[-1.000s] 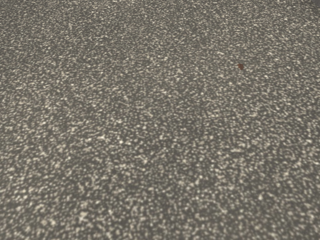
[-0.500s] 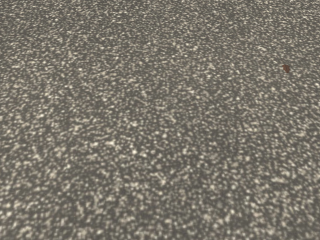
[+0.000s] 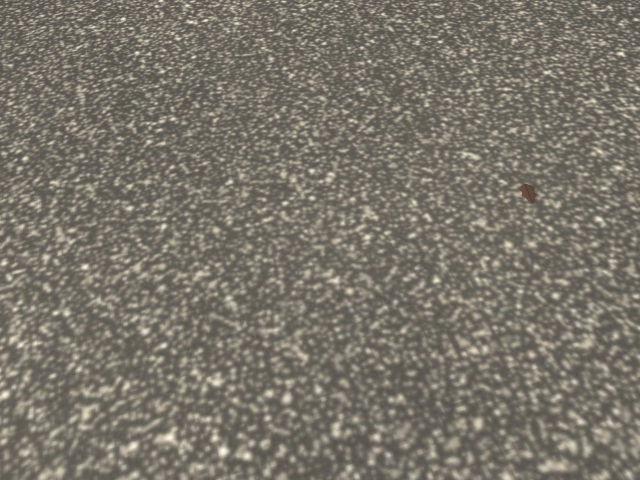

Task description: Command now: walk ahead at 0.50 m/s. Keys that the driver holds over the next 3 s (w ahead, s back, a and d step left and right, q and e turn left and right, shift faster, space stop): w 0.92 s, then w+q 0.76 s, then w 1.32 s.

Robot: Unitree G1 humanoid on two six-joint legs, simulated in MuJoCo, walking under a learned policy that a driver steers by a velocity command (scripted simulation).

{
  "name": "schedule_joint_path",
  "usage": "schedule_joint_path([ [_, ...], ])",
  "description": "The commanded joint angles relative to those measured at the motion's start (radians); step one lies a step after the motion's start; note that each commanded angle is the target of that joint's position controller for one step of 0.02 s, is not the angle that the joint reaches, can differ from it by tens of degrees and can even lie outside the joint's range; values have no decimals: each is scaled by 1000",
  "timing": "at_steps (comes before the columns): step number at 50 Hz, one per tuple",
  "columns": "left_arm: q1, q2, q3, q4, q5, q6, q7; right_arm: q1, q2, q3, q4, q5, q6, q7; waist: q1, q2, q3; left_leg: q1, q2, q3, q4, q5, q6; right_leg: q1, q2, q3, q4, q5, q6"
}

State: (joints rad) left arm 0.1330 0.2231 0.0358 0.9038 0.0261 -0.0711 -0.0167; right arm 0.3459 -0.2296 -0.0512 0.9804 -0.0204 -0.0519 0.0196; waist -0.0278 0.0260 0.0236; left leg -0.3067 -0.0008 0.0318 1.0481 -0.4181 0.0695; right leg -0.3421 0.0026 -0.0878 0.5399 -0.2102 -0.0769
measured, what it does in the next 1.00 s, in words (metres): walks ahead: left foot, then right foot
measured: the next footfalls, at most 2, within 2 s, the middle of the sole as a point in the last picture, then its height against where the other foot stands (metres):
left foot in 0.42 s outside the picture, level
right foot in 0.98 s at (372, 389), level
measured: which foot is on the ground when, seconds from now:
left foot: up 0.00-0.40, down 0.42-1.00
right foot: down 0.00-0.44, up 0.46-0.96, down 0.98-1.00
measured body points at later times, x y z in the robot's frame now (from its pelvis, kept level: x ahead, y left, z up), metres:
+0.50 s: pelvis +0.26 +0.04 -0.01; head +0.29 +0.05 +0.44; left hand +0.22 +0.28 -0.16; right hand +0.40 -0.21 -0.13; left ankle +0.34 +0.11 -0.73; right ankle +0.09 -0.07 -0.66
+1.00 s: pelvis +0.53 +0.02 -0.01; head +0.56 +0.01 +0.44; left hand +0.72 +0.24 -0.12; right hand +0.44 -0.21 -0.16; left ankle +0.35 +0.11 -0.73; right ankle +0.65 -0.06 -0.74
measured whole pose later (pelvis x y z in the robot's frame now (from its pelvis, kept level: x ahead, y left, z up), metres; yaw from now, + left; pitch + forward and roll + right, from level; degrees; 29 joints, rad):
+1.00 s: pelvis +0.53 +0.02 -0.01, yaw +1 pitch +0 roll +1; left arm 0.00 0.19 0.04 0.88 0.03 -0.08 -0.02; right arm 0.47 -0.19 -0.03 1.09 -0.02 -0.08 -0.01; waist -0.06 0.00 0.06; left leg 0.09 -0.04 0.06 0.41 -0.45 0.05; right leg -0.45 0.00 -0.09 0.52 -0.09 -0.10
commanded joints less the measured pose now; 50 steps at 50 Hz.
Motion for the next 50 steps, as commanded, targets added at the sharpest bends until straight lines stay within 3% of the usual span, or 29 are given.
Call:
schedule_joint_path([
  [1, 116, 91, 24, 20, -13, -3, 12, 8, -68, -17, -51, -13, 3, 6, 18, -125, 29, -299, 93, -56, 42, 90, 1, 221, -250, 339, -357, 14, -108],
  [3, 149, 94, 26, 39, -14, -21, 15, 10, -60, -17, -37, -24, 20, 13, 2, -106, 4, -257, 86, -39, 35, 145, -17, 212, -230, 275, -371, 176, -117],
  [5, 186, 114, 32, 61, -21, -33, 16, -39, -53, -17, -48, -19, 28, 14, -5, -86, 4, -292, 93, -33, -10, 200, -35, 233, -224, 227, -388, 251, -128],
  [9, 250, 101, 27, 92, -21, -32, 20, -201, -46, -11, -93, -13, 27, 15, 25, -87, 48, -359, 103, -4, -179, 323, -64, 267, -196, 165, -414, 276, -128],
  [12, 294, 106, 27, 112, -18, -32, 19, -295, -31, 1, -119, -8, 21, 15, 52, -96, 62, -318, 82, 23, -328, 394, -58, 287, -187, 129, -410, 328, -123],
  [16, 348, 112, 29, 143, -8, -28, 24, -360, -50, 4, -149, -7, 15, 12, 71, -101, 86, -304, 63, 35, -432, 362, -18, 383, -227, 131, -380, 388, -123],
  [19, 323, 127, 35, 151, 0, -25, 30, -297, -70, -7, -141, -7, 0, 5, 29, -101, 64, -184, 26, 51, -494, 258, 29, 428, -241, 112, -268, 596, -97],
  [20, 307, 133, 37, 152, 0, -24, 31, -195, -80, -15, -108, -9, -8, -2, -17, -97, 15, -62, -9, 69, -531, 244, 46, 424, -224, 91, -148, 719, -83],
  [21, 297, 123, 33, 149, -3, -21, 28, -21, -101, -29, -44, -17, -19, -10, -84, -54, -77, 153, -23, 73, -579, 278, 68, 360, -174, 49, 56, 711, -62],
  [22, 313, 85, 19, 120, -12, -20, 25, 160, -182, -50, -9, -39, -29, -21, -135, 55, -209, 412, 193, -175, -604, 174, 118, 161, -116, 7, 366, 392, -39],
  [23, 432, -7, 6, 113, -44, -20, 12, 187, -279, -73, -1, -33, -23, -18, -72, 298, -304, 625, 433, -686, -767, 83, 252, -182, 90, 16, 694, -313, -5],
  [24, 340, 92, 28, 115, -19, -14, 16, 68, -224, -63, -21, 1, -11, -12, -51, 105, -211, 525, 382, -665, -806, -28, 216, -268, 24, 154, 764, -280, -28],
  [25, 255, 99, 34, 88, -18, -19, 9, -36, -160, -45, -45, 5, -11, -11, -23, 49, -78, 381, 352, -509, -816, -5, 185, -291, -23, 146, 743, -177, -34],
  [26, 214, 78, 31, 79, -20, -24, 7, -77, -104, -30, -47, 0, -18, -8, -1, 9, -21, 279, 306, -409, -850, 110, 158, -262, -60, 146, 686, -100, -32],
  [28, 231, 43, 26, 88, 2, -4, 1, -85, -52, -11, -26, 6, -31, -15, 46, 45, 5, 176, 231, -257, -880, 278, 113, -176, -95, 135, 607, -47, -11],
  [31, 213, 29, 26, 85, 8, 21, -8, -9, -72, -12, 6, 9, -49, -20, 60, 31, 8, 173, 209, -178, -895, 441, 123, -192, -99, 103, 564, -22, 19],
  [34, 82, 34, 24, 39, 7, 33, -12, 51, -86, -12, 23, 11, -51, -22, 36, 26, 51, 202, 197, -140, -930, 467, 126, -301, -122, 77, 470, 69, 46],
  [39, -102, 20, 10, -29, -4, 28, -16, 119, -77, -4, 42, 8, -51, -23, -7, 30, 79, 259, 174, -82, -934, 572, 116, -315, -101, 33, 218, 192, 64],
  [44, -199, 34, 7, -75, -7, 18, -14, 175, -84, -3, 71, -2, -43, -34, -28, 42, 96, 391, 213, -67, -892, 688, 125, -292, -64, 11, 68, 172, 24],
  [47, -127, 56, 19, -68, -6, 4, -6, 140, -102, -9, 74, -7, -39, -42, 23, 48, 64, 422, 229, -54, -764, 962, 103, -146, -15, 1, 7, 69, -23],
  [48, -21, 74, 29, -37, -5, -3, 2, 122, -113, -11, 72, -8, -37, -41, 71, 46, 12, 411, 217, -53, -639, 1065, 93, -21, 16, -6, -26, 44, -40],
  [49, 158, 101, 44, 20, 5, -14, 13, 98, -111, -9, 64, -2, -34, -37, 146, 11, -82, 328, 173, -27, -441, 1008, 74, 205, 15, 3, -89, 91, -65],
  [50, 340, 189, 68, 51, 32, -23, 28, 98, -73, 4, 27, 10, -37, -31, 195, -87, -220, 114, 112, 4, -142, 657, 55, 480, -208, 238, -101, 16, -113],
])
Over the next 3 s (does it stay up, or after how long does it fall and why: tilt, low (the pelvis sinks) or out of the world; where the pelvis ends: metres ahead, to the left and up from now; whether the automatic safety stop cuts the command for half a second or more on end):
stays up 1.50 0.42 0.01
